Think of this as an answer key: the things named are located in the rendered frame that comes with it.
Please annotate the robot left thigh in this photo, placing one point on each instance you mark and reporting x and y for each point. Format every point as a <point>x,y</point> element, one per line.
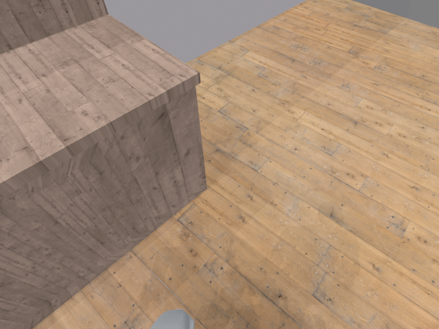
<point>174,319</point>

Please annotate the table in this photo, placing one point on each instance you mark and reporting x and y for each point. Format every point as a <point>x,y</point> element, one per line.
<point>100,145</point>

